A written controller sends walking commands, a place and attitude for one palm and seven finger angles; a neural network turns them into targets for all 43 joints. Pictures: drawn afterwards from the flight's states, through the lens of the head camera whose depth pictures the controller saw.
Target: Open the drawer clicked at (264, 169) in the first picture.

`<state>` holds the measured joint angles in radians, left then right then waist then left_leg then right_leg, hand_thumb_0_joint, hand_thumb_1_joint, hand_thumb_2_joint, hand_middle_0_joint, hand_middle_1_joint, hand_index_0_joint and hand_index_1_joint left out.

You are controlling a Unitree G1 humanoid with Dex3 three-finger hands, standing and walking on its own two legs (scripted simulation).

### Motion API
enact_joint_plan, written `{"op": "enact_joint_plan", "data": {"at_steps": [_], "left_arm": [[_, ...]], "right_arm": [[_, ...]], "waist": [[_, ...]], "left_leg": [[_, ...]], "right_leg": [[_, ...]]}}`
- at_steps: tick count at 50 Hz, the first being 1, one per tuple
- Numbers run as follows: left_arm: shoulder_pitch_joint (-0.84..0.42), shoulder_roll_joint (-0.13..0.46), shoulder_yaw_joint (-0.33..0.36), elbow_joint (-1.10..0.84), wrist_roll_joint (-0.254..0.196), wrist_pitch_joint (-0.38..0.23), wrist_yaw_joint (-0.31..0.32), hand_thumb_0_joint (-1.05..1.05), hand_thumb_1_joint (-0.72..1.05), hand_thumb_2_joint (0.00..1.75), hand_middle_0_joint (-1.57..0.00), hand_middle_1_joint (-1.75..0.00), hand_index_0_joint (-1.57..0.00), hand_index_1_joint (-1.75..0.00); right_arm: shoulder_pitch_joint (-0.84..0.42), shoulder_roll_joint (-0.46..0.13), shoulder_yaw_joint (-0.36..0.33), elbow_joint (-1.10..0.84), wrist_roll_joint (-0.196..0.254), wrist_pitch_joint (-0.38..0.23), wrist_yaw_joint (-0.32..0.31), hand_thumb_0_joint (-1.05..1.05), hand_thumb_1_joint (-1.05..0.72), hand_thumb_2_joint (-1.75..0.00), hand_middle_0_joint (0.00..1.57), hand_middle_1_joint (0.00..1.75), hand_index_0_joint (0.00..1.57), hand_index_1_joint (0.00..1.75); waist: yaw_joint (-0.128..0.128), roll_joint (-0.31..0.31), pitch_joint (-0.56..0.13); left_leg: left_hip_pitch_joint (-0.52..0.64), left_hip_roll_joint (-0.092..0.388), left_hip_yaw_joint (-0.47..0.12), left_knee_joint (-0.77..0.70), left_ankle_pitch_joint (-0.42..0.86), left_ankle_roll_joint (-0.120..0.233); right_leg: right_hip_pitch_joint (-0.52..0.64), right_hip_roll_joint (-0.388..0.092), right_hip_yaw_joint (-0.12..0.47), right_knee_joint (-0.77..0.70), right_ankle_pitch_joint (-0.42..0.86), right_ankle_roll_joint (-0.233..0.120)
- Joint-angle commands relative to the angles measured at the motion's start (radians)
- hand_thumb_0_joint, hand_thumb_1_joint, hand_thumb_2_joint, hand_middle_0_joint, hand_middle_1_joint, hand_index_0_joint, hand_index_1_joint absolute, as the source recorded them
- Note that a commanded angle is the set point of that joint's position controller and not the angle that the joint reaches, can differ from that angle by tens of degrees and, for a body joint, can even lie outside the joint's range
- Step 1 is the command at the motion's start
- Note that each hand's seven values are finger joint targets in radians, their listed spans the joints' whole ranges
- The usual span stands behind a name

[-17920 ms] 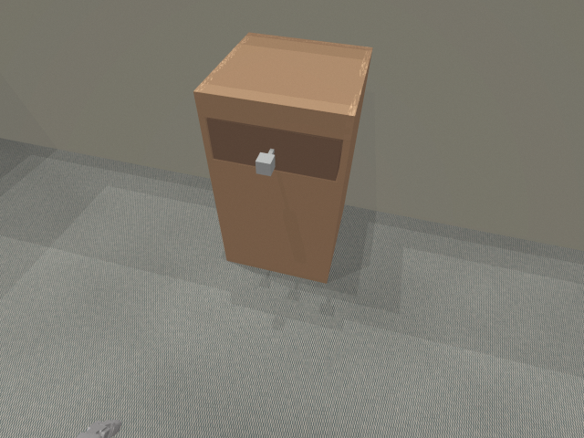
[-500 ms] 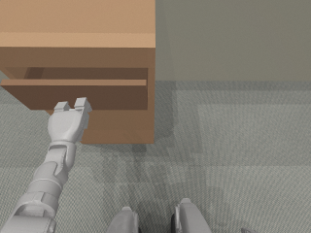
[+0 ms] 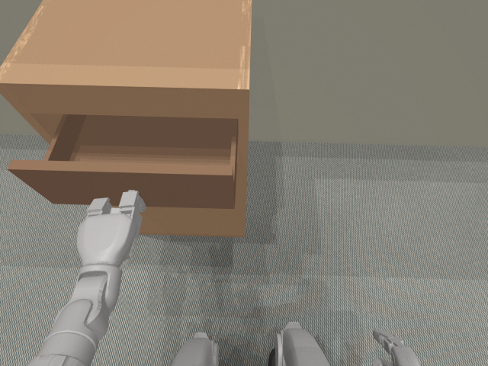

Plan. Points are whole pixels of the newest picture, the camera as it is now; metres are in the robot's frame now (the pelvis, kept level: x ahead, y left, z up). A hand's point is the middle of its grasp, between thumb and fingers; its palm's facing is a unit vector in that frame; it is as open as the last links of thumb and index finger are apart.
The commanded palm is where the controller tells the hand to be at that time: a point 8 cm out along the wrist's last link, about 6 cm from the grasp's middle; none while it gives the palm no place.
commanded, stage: pull the drawer open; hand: left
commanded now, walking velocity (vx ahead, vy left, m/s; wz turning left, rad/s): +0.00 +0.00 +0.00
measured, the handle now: (127, 212) +0.38 +0.23 -0.06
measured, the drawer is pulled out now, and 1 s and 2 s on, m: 0.12 0.24 0.30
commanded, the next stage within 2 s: open the thumb to release the handle in 1.68 s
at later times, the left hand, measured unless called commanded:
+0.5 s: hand (113, 281) +0.26 +0.23 -0.07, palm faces -0.05 -0.05 -1.00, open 8.1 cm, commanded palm +0.23 +0.24 -0.02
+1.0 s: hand (105, 318) +0.20 +0.23 -0.07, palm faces -0.07 -0.06 -1.00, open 8.1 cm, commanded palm +0.17 +0.24 -0.02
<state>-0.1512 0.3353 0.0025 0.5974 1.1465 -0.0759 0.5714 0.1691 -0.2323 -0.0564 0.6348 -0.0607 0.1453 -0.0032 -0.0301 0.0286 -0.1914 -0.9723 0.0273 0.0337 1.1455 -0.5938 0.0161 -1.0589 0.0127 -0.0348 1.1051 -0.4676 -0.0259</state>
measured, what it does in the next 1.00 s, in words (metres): stands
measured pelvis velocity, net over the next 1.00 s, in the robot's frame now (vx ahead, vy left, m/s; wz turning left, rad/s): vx -0.01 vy -0.01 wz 0.01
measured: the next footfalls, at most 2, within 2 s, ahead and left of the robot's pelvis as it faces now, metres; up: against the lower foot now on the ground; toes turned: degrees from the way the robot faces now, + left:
none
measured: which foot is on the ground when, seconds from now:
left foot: down 0.00-1.00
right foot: down 0.00-1.00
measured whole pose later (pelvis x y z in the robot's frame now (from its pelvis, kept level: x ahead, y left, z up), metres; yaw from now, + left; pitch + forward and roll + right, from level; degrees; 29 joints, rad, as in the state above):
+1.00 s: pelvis -0.01 -0.01 -0.02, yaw +0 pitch +22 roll +1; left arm 0.32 0.33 0.02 0.23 1.13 -0.10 0.61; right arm 0.10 -0.22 -0.04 0.58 -0.06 0.10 -0.01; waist 0.00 0.01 -0.20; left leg -0.99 0.03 0.04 1.23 -0.62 0.00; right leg -1.09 0.01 -0.03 1.21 -0.51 -0.05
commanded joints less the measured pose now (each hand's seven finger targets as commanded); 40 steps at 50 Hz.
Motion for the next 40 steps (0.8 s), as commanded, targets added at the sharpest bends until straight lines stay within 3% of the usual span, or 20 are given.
{"op": "enact_joint_plan", "data": {"at_steps": [1,3,7,9,12,15,18,26,28,30,31,32,34,37,40], "left_arm": [[-0.019,0.173,0.078,-0.249,-0.008,-0.014,0.069,0.00,0.90,0.90,-0.40,-1.35,-0.40,-1.35],[-0.013,0.185,0.087,-0.248,-0.002,-0.017,0.075,0.00,0.90,0.90,-0.40,-1.35,-0.40,-1.35],[0.049,0.202,0.116,-0.278,0.004,-0.023,0.089,0.00,0.90,0.90,-0.40,-1.35,-0.40,-1.35],[0.025,0.183,0.097,-0.303,0.010,-0.022,0.093,0.00,0.90,0.90,-0.40,-1.35,-0.40,-1.35],[0.024,0.172,0.082,-0.304,0.018,-0.016,0.103,0.00,0.90,0.90,-0.40,-1.35,-0.40,-1.35],[0.066,0.153,0.070,-0.346,0.009,-0.009,0.104,0.00,0.90,0.90,-0.40,-1.35,-0.40,-1.35],[0.106,0.146,0.066,-0.356,-0.001,0.003,0.099,0.00,0.90,0.90,-0.40,-1.35,-0.40,-1.35],[0.218,0.187,0.110,-0.396,-0.015,-0.004,0.088,0.00,0.90,0.90,-0.40,-1.35,-0.40,-1.35],[0.217,0.169,0.094,-0.413,-0.009,-0.013,0.092,0.00,0.90,0.90,-0.40,-1.35,-0.40,-1.35],[0.262,0.190,0.118,-0.439,-0.004,-0.018,0.098,0.00,0.90,0.90,-0.40,-1.35,-0.40,-1.35],[0.275,0.186,0.118,-0.429,-0.002,-0.017,0.101,0.00,0.90,0.90,-0.40,-1.35,-0.40,-1.35],[0.274,0.172,0.104,-0.449,-0.004,-0.020,0.102,0.00,0.90,0.90,-0.40,-1.35,-0.40,-1.35],[0.312,0.194,0.133,-0.460,-0.005,-0.022,0.107,0.00,0.90,0.90,-0.40,-1.35,-0.40,-1.35],[0.328,0.170,0.111,-0.485,-0.007,-0.022,0.111,0.00,0.90,0.90,-0.40,-1.35,-0.40,-1.35],[0.407,0.181,0.134,-0.502,-0.012,-0.021,0.113,0.00,0.90,0.90,-0.40,-1.35,-0.40,-1.35]], "right_arm": [[0.034,-0.137,-0.047,-0.097,-0.004,-0.036,-0.010,0.00,-0.90,-0.90,0.20,0.30,0.20,0.30],[0.023,-0.139,-0.043,-0.095,-0.006,-0.040,-0.012,0.00,-0.90,-0.90,0.20,0.30,0.20,0.30],[0.012,-0.139,-0.044,-0.099,-0.008,-0.046,-0.011,0.00,-0.90,-0.90,0.20,0.30,0.20,0.30],[0.001,-0.139,-0.044,-0.100,-0.008,-0.050,-0.011,0.00,-0.90,-0.90,0.20,0.30,0.20,0.30],[-0.006,-0.138,-0.046,-0.101,-0.008,-0.055,-0.011,0.00,-0.90,-0.90,0.20,0.30,0.20,0.30],[-0.010,-0.134,-0.048,-0.112,-0.007,-0.059,-0.012,0.00,-0.90,-0.90,0.20,0.30,0.20,0.30],[-0.021,-0.131,-0.046,-0.121,-0.003,-0.064,-0.016,0.00,-0.90,-0.90,0.20,0.30,0.20,0.30],[-0.054,-0.130,-0.032,-0.135,-0.001,-0.078,-0.026,0.00,-0.90,-0.90,0.20,0.30,0.20,0.30],[-0.059,-0.127,-0.031,-0.139,-0.003,-0.085,-0.025,0.00,-0.90,-0.90,0.20,0.30,0.20,0.30],[-0.067,-0.126,-0.030,-0.144,-0.005,-0.084,-0.024,0.00,-0.90,-0.90,0.20,0.30,0.20,0.30],[-0.068,-0.126,-0.031,-0.143,-0.005,-0.083,-0.023,0.00,-0.90,-0.90,0.20,0.30,0.20,0.30],[-0.072,-0.125,-0.031,-0.146,-0.005,-0.085,-0.021,0.00,-0.90,-0.90,0.20,0.30,0.20,0.30],[-0.078,-0.128,-0.029,-0.149,-0.007,-0.085,-0.020,0.00,-0.90,-0.90,0.20,0.30,0.20,0.30],[-0.083,-0.124,-0.033,-0.155,-0.007,-0.087,-0.018,0.00,-0.90,-0.90,0.20,0.30,0.20,0.30],[-0.087,-0.122,-0.031,-0.163,-0.007,-0.088,-0.019,0.00,-0.90,-0.90,0.20,0.30,0.20,0.30]], "waist": [[0.040,0.029,-0.418],[0.036,0.020,-0.386],[0.051,0.011,-0.389],[0.044,0.054,-0.375],[0.039,0.040,-0.356],[0.046,0.041,-0.393],[0.047,-0.001,-0.381],[0.063,0.014,-0.333],[0.057,0.016,-0.317],[0.072,0.050,-0.332],[0.068,0.033,-0.314],[0.068,0.055,-0.323],[0.076,0.042,-0.324],[0.065,0.016,-0.321],[0.082,0.016,-0.339]], "left_leg": [[0.231,-0.044,-0.016,-0.109,0.558,0.010],[0.204,-0.047,-0.015,-0.110,0.507,0.009],[0.192,-0.051,-0.015,-0.100,0.499,0.010],[0.205,-0.050,-0.022,-0.100,0.495,0.006],[0.203,-0.049,-0.022,-0.097,0.459,0.005],[0.231,-0.048,-0.026,-0.100,0.480,0.003],[0.212,-0.051,-0.022,-0.105,0.447,0.006],[0.173,-0.057,-0.015,-0.104,0.382,0.008],[0.169,-0.056,-0.015,-0.100,0.365,0.009],[0.183,-0.057,-0.014,-0.097,0.384,0.005],[0.177,-0.057,-0.016,-0.093,0.377,0.005],[0.173,-0.058,-0.012,-0.091,0.369,0.006],[0.168,-0.058,-0.019,-0.089,0.382,0.005],[0.163,-0.057,-0.015,-0.079,0.363,0.006],[0.161,-0.060,-0.013,-0.072,0.384,0.006]], "right_leg": [[0.339,0.024,0.005,-0.086,0.479,-0.026],[0.328,0.024,0.006,-0.086,0.448,-0.028],[0.321,0.025,0.007,-0.071,0.436,-0.029],[0.281,0.025,0.001,-0.066,0.402,-0.033],[0.251,0.025,-0.002,-0.067,0.354,-0.032],[0.263,0.024,-0.005,-0.064,0.360,-0.032],[0.286,0.025,0.002,-0.075,0.353,-0.029],[0.285,0.021,0.015,-0.080,0.309,-0.029],[0.265,0.021,0.015,-0.081,0.289,-0.029],[0.259,0.020,0.012,-0.068,0.291,-0.034],[0.247,0.022,0.010,-0.067,0.282,-0.034],[0.251,0.020,0.014,-0.070,0.278,-0.034],[0.252,0.021,0.012,-0.059,0.287,-0.037],[0.245,0.019,0.016,-0.063,0.276,-0.032],[0.261,0.020,0.020,-0.049,0.305,-0.033]]}}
